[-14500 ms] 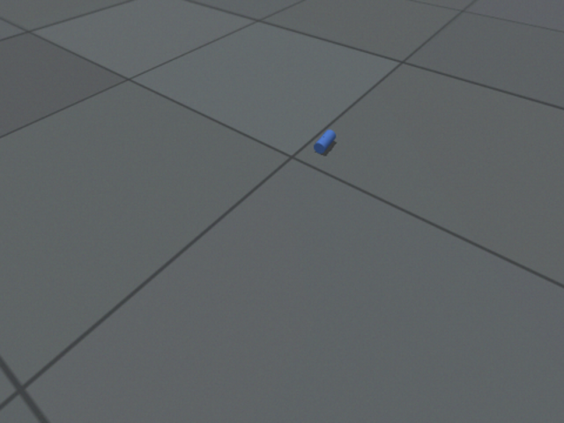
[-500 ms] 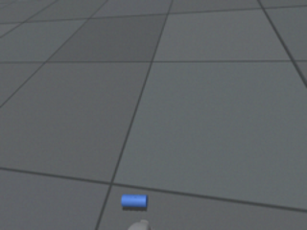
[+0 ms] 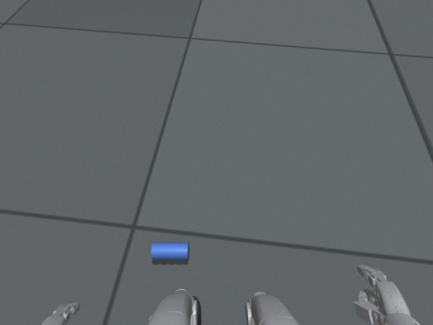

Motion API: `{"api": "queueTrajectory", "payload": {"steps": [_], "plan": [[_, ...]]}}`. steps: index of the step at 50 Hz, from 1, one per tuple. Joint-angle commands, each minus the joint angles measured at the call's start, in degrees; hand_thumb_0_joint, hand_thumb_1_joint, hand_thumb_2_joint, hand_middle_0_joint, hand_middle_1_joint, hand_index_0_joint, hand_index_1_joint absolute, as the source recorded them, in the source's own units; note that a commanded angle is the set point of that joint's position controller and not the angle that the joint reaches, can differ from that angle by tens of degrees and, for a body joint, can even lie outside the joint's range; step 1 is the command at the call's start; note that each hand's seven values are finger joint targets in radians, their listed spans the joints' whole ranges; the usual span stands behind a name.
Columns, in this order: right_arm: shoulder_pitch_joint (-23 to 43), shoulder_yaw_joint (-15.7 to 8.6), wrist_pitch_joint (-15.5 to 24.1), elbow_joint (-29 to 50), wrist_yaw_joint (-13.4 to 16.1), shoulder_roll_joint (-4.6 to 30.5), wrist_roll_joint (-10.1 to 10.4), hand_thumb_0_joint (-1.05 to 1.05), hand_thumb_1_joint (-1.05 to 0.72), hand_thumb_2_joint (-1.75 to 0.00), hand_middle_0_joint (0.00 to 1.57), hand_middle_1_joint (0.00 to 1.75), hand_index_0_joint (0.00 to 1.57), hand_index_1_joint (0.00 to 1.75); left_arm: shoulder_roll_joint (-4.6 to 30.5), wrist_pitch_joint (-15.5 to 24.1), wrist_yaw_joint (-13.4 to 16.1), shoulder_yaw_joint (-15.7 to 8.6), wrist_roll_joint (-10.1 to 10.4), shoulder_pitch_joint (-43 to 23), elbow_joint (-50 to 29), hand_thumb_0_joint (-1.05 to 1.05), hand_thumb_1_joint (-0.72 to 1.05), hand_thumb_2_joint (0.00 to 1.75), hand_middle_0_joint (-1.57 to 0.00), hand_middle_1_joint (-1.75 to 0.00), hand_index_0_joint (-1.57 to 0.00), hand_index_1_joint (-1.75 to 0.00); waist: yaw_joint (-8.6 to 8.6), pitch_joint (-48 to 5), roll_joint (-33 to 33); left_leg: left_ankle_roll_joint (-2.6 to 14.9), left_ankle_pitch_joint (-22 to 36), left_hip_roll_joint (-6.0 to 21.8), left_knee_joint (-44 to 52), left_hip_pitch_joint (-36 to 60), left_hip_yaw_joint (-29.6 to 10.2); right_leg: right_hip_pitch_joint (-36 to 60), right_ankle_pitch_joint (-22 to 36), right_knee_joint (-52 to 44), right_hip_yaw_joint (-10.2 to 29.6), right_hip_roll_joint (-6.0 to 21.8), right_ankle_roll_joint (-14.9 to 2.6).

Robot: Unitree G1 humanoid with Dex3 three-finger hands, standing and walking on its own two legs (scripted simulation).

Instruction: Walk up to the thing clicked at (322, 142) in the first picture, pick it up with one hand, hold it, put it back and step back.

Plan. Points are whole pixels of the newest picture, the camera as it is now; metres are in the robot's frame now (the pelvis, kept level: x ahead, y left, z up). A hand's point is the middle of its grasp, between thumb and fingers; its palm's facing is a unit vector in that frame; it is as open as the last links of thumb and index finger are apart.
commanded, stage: walk up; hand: left
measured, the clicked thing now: (170, 250) +0.41 +0.23 -0.71
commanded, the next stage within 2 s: stand in 1.74 s
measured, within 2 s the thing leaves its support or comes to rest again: neither
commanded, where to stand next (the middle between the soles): +0.03 -0.02 m, yaw +2 degrees
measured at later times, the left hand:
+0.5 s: hand out of the picture -0.03 +0.27 -0.13, palm faces +0.06 -0.91 -0.41, open 7.3 cm
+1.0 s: hand out of the picture -0.04 +0.24 -0.12, palm faces +0.07 -0.92 -0.37, open 7.3 cm
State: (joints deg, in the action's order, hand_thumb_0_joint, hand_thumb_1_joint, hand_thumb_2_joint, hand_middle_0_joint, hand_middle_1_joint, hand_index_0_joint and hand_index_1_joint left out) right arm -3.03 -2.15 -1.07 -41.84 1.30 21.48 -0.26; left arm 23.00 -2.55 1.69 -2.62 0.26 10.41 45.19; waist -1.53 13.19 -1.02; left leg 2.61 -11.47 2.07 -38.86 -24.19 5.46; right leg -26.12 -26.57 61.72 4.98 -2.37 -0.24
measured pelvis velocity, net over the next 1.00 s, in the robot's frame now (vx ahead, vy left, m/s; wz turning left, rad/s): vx -0.08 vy -0.02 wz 0.09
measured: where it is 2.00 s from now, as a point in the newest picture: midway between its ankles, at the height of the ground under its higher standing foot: outside the picture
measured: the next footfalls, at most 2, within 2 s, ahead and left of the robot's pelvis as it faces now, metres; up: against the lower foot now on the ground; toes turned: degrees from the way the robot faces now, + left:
right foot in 0.10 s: -0.01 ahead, -0.14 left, +0.00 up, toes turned +0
left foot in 0.44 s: -0.02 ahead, +0.11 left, +0.00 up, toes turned +4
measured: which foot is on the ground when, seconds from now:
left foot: down 0.00-0.14, up 0.16-0.42, down 0.44-1.00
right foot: up 0.00-0.08, down 0.10-0.48, up 0.50-0.74, down 0.76-1.00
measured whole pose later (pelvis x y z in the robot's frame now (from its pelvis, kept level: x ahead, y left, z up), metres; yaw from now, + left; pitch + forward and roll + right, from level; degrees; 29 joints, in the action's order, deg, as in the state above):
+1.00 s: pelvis -0.08 -0.02 +0.01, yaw +5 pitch -3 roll +0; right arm -14.2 -2.1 0.2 -54.2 -0.5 23.2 -0.6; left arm 19.6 2.2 -1.0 -1.4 -1.6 12.4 54.2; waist -1.2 4.5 2.9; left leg 1.7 -25.1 0.4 -40.3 -17.4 -1.9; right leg -16.6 -14.2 34.1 -2.0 2.2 0.6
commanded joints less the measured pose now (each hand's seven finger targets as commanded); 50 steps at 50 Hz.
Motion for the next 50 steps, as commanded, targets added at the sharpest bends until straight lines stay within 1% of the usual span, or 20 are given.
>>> {"api": "queueTrajectory", "payload": {"steps": [1, 5, 6, 7, 8, 12, 18, 22, 23, 24, 25, 26, 29, 34, 37, 38, 39, 40, 41, 50], "plan": [[-2.09, -5.29, 0.42, 4.21, 0.68, 15.54, -0.95, 0.00, -0.90, -0.90, 0.20, 0.30, 0.20, 0.30, 10.43, -0.23, -0.89, -4.46, -0.76, 9.98, -1.27, 0.00, 0.90, 0.90, -0.20, -0.30, -0.20, -0.30, 0.55, -18.11, 9.82, 10.90, 17.23, 15.77, 8.81, 5.00, -14.36, 8.13, 0.35, -6.68, -2.60, 2.18, -0.83], [-0.55, -4.47, -1.23, 3.75, -0.31, 14.32, -0.28, 0.00, -0.90, -0.90, 0.20, 0.30, 0.20, 0.30, 10.53, 1.11, -1.15, -5.22, -1.33, 14.53, 1.19, 0.00, 0.90, 0.90, -0.20, -0.30, -0.20, -0.30, -2.51, -19.54, 9.08, 4.71, 1.90, 10.61, 0.44, 1.40, -11.30, 15.94, 7.73, -28.54, -2.71, 2.84, -2.48], [-2.67, -3.90, -1.37, 4.83, -0.51, 11.62, 0.08, 0.00, -0.90, -0.90, 0.20, 0.30, 0.20, 0.30, 14.33, 1.49, -1.16, -5.79, -2.43, 13.24, -0.77, 0.00, 0.90, 0.90, -0.20, -0.30, -0.20, -0.30, -1.71, -15.70, -3.87, 1.44, -6.88, 4.05, -9.05, -7.09, -6.32, 14.57, 6.95, -34.77, 12.92, 11.56, -5.92], [-1.61, -3.75, -1.17, 5.43, 0.05, 10.17, 0.39, 0.00, -0.90, -0.90, 0.20, 0.30, 0.20, 0.30, 19.85, 1.69, -1.01, -7.07, -2.94, 8.15, -3.30, 0.00, 0.90, 0.90, -0.20, -0.30, -0.20, -0.30, -1.72, -12.33, -12.17, -1.93, -24.00, -5.91, -20.20, -12.68, -6.83, 9.24, 18.22, -38.84, 27.57, 23.77, -14.15], [0.90, -4.78, -1.27, 4.73, 1.03, 12.84, -0.52, 0.00, -0.90, -0.90, 0.20, 0.30, 0.20, 0.30, 23.45, 1.95, -0.56, -7.21, -3.15, 5.09, -4.44, 0.00, 0.90, 0.90, -0.20, -0.30, -0.20, -0.30, -3.30, -11.83, -12.99, -2.22, -26.98, -4.92, -28.92, -8.57, -14.56, 1.04, 22.24, -41.02, 33.69, 29.16, -19.39], [-7.31, -4.95, -0.97, -0.06, -0.10, 11.64, 1.15, 0.00, -0.90, -0.90, 0.20, 0.30, 0.20, 0.30, 14.06, 2.80, 0.10, -5.68, -2.83, -1.00, -4.37, 0.00, 0.90, 0.90, -0.20, -0.30, -0.20, -0.30, 2.06, -12.16, -6.11, -2.80, -16.25, -9.55, -35.83, -8.95, -14.87, 8.39, 30.10, -31.93, 9.41, 16.02, -11.99], [-8.28, -3.64, 1.44, -2.43, -0.83, 12.16, -0.28, 0.00, -0.90, -0.90, 0.20, 0.30, 0.20, 0.30, 13.75, 3.36, -0.76, -5.99, -3.72, 4.18, -3.10, 0.00, 0.90, 0.90, -0.20, -0.30, -0.20, -0.30, -3.13, -14.12, -12.25, -3.91, -20.73, -3.38, -8.52, -6.46, -7.67, 20.91, -8.74, -38.27, 11.75, 15.83, -11.90], [-15.82, -4.18, 3.57, -7.14, -0.73, 11.74, -1.35, 0.00, -0.90, -0.90, 0.20, 0.30, 0.20, 0.30, 12.94, 1.81, -2.07, -4.78, -2.28, 3.86, -2.50, 0.00, 0.90, 0.90, -0.20, -0.30, -0.20, -0.30, 1.36, -11.76, -6.46, -1.31, -8.34, -5.09, 19.39, 16.89, -5.46, 6.32, -3.87, -28.87, 4.56, 12.15, -7.37], [-18.18, -5.01, 4.00, -7.81, -0.40, 14.27, -2.24, 0.00, -0.90, -0.90, 0.20, 0.30, 0.20, 0.30, 9.14, 1.59, -2.00, -3.62, -1.90, 4.27, -3.22, 0.00, 0.90, 0.90, -0.20, -0.30, -0.20, -0.30, 2.13, -12.27, 3.99, 0.97, -15.23, 1.15, 21.97, 24.65, -19.40, -4.73, -4.32, -17.35, 0.46, 8.51, -4.12], [-16.60, -5.61, 4.49, -6.23, -0.29, 19.80, -2.95, 0.00, -0.90, -0.90, 0.20, 0.30, 0.20, 0.30, 5.97, 1.88, -2.04, -2.82, -1.15, 2.60, -3.91, 0.00, 0.90, 0.90, -0.20, -0.30, -0.20, -0.30, 2.31, -9.29, 13.40, 6.49, -31.88, 14.85, 27.44, 22.53, -42.32, -16.59, -5.98, -8.89, -6.36, 1.19, -0.57], [-16.61, -6.48, 4.29, -6.47, -0.70, 23.90, -1.84, 0.00, -0.90, -0.90, 0.20, 0.30, 0.20, 0.30, 13.98, 2.42, -1.57, -5.15, -2.54, -3.43, -3.08, 0.00, 0.90, 0.90, -0.20, -0.30, -0.20, -0.30, 5.41, -2.92, 8.76, 13.36, -42.15, 20.88, 30.59, 8.38, -49.40, -13.27, -7.67, -6.47, 0.80, 5.11, -1.01], [-13.02, -6.14, 4.49, -5.67, -0.67, 22.27, -1.80, 0.00, -0.90, -0.90, 0.20, 0.30, 0.20, 0.30, 15.32, 2.93, -1.99, -5.41, -2.36, -2.94, -2.49, 0.00, 0.90, 0.90, -0.20, -0.30, -0.20, -0.30, 2.99, 1.27, 6.58, 14.11, -41.02, 20.44, 30.35, 2.52, -46.39, -8.97, -5.19, -4.74, 1.13, 6.29, -1.45], [-10.70, -3.62, 5.76, -4.92, -0.77, 14.61, -1.59, 0.00, -0.90, -0.90, 0.20, 0.30, 0.20, 0.30, 11.05, 3.70, -2.95, -4.42, -1.24, 3.46, 0.69, 0.00, 0.90, 0.90, -0.20, -0.30, -0.20, -0.30, 0.33, -2.09, 7.62, 7.47, -15.10, 9.35, 23.96, 11.38, -24.62, -7.14, 4.92, -10.79, -0.45, 5.70, -1.61], [-11.69, -4.10, 4.62, -4.87, -1.43, 15.73, -1.60, 0.00, -0.90, -0.90, 0.20, 0.30, 0.20, 0.30, 10.17, 4.40, -3.47, -3.93, -1.25, 1.12, 1.54, 0.00, 0.90, 0.90, -0.20, -0.30, -0.20, -0.30, 2.60, -6.02, 12.94, 7.23, -15.18, 7.13, 21.99, 4.67, -17.82, 6.45, 5.55, -21.64, -6.26, 3.67, -0.36], [-9.96, -3.07, 2.99, -4.26, -1.52, 13.52, -0.85, 0.00, -0.90, -0.90, 0.20, 0.30, 0.20, 0.30, 9.45, 5.47, -2.40, -4.00, -1.50, 6.26, 4.99, 0.00, 0.90, 0.90, -0.20, -0.30, -0.20, -0.30, -0.38, -10.07, 9.17, 4.77, -9.58, 5.01, 11.15, 0.83, -14.19, 19.76, 12.26, -33.62, -7.43, 1.15, -0.53], [-12.13, -2.00, 2.71, -4.46, -1.35, 10.58, -0.49, 0.00, -0.90, -0.90, 0.20, 0.30, 0.20, 0.30, 10.50, 6.00, -1.81, -4.16, -1.77, 7.18, 5.32, 0.00, 0.90, 0.90, -0.20, -0.30, -0.20, -0.30, -0.73, -11.99, 4.07, 3.32, -7.90, 3.18, 5.03, -0.28, -12.23, 23.57, 12.49, -37.58, -4.13, 2.92, -0.63], [-14.20, -1.08, 2.74, -4.11, -1.28, 7.81, 0.13, 0.00, -0.90, -0.90, 0.20, 0.30, 0.20, 0.30, 13.31, 6.65, -1.33, -4.68, -2.41, 7.73, 5.10, 0.00, 0.90, 0.90, -0.20, -0.30, -0.20, -0.30, -0.48, -14.28, -4.90, 0.98, -12.23, -1.11, -3.95, -3.36, -9.83, 26.06, 10.50, -41.98, 9.41, 11.49, -3.28], [-14.59, -0.59, 2.54, -4.04, -1.20, 7.07, 0.04, 0.00, -0.90, -0.90, 0.20, 0.30, 0.20, 0.30, 15.87, 7.17, -1.19, -4.85, -2.46, 6.46, 4.14, 0.00, 0.90, 0.90, -0.20, -0.30, -0.20, -0.30, 0.14, -13.61, -8.24, -1.30, -19.68, -4.94, -9.05, -7.64, -9.88, 25.52, 7.46, -46.23, 24.11, 21.35, -7.61], [-14.17, -2.08, 2.03, -5.53, -0.69, 11.65, -0.26, 0.00, -0.90, -0.90, 0.20, 0.30, 0.20, 0.30, 17.10, 6.86, -1.29, -4.89, -2.08, 3.69, 3.99, 0.00, 0.90, 0.90, -0.20, -0.30, -0.20, -0.30, -0.23, -12.92, -4.29, -0.75, -22.73, -2.62, -12.92, -4.20, -11.59, 19.08, 1.33, -46.46, 25.52, 24.48, -12.65], [-15.45, -2.51, 2.63, -11.52, -1.37, 10.34, -0.58, 0.00, -0.90, -0.90, 0.20, 0.30, 0.20, 0.30, 12.38, 5.43, -1.47, -2.27, -0.84, -3.99, 4.61, 0.00, 0.90, 0.90, -0.20, -0.30, -0.20, -0.30, 3.25, -12.79, -8.36, -1.15, -3.11, -2.43, 9.38, 14.72, -5.38, 4.75, 14.27, -36.53, 3.45, 14.28, -6.96]]}}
